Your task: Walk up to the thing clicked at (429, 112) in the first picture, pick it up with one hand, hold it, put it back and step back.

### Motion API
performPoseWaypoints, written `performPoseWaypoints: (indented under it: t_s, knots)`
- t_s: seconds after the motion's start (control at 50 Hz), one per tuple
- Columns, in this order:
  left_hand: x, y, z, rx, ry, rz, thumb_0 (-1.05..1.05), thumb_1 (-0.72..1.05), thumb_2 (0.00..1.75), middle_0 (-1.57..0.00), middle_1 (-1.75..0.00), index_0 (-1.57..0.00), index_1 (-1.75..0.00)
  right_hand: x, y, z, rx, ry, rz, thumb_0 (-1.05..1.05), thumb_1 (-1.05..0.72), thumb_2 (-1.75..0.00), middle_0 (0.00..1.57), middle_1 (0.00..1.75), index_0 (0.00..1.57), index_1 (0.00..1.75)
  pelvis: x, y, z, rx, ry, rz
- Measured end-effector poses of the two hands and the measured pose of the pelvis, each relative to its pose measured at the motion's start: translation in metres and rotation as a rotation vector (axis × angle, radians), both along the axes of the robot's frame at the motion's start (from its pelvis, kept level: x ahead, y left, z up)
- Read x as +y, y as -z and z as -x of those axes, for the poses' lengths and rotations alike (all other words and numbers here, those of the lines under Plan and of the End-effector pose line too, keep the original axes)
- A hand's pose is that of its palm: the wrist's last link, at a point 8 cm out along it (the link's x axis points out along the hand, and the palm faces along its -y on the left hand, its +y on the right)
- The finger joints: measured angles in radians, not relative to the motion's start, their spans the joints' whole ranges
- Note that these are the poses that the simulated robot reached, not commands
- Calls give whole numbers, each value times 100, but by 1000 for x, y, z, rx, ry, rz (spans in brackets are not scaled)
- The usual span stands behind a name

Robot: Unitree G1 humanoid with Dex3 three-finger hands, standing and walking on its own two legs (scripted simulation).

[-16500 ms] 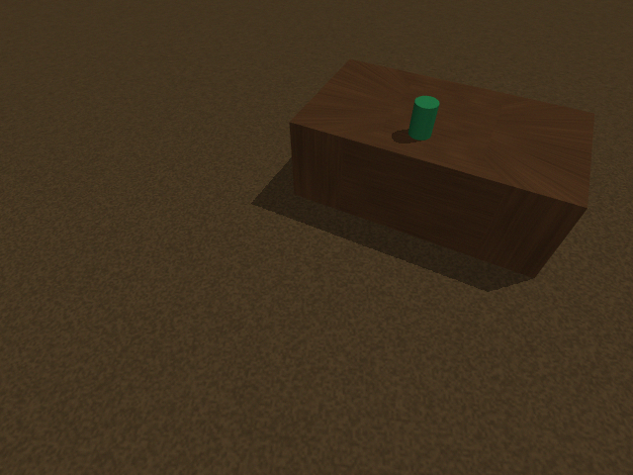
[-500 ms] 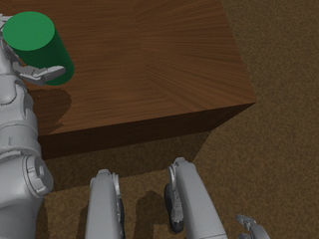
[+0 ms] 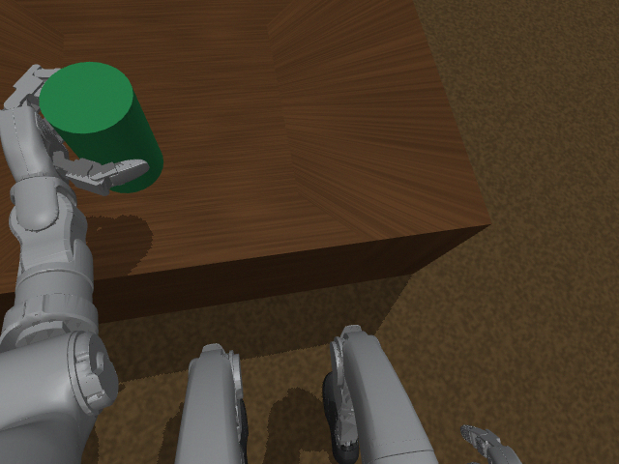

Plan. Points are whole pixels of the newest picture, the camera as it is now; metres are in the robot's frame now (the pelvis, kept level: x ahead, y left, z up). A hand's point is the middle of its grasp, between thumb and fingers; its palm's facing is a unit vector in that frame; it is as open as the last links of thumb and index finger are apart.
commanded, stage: lift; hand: left
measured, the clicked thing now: (111, 134) +0.51 +0.20 +0.02
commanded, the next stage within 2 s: hold in 1.48 s
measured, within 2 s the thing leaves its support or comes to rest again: neither
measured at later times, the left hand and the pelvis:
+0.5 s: hand (57, 133) +0.44 +0.20 +0.13, palm faces +0.23 -0.97 -0.02, open 11.8 cm; pelvis +0.02 +0.00 +0.09, yaw +2 degrees
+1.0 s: hand (40, 126) +0.41 +0.18 +0.18, palm faces +0.20 -0.98 -0.02, open 11.8 cm; pelvis +0.03 -0.01 +0.13, yaw +2 degrees
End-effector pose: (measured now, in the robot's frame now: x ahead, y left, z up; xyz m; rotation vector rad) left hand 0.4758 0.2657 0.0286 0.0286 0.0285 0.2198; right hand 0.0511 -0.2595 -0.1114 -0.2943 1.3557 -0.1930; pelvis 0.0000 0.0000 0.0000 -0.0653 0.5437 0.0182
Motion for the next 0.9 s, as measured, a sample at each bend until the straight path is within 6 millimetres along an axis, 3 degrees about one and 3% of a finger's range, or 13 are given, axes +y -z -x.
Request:
performPoseWaypoints:
  t_s: [0.52, 0.9]
  knots:
    - [-22, -107, 75, -25, -13, 7, -1, -61, 79, -67, -110, -69, -110, 7, -93, -59, -214, -30, -40, 1, -92, -90, 20, 30, 21, 29, -3, -92, -17, -207, -21, -25]
    - [-35, -144, 101, -37, 5, 1, -1, -61, 79, -67, -110, -69, -110, 7, -132, -81, -289, -49, -51, 1, -92, -90, 20, 30, 20, 29, -7, -127, -27, -297, -24, -42]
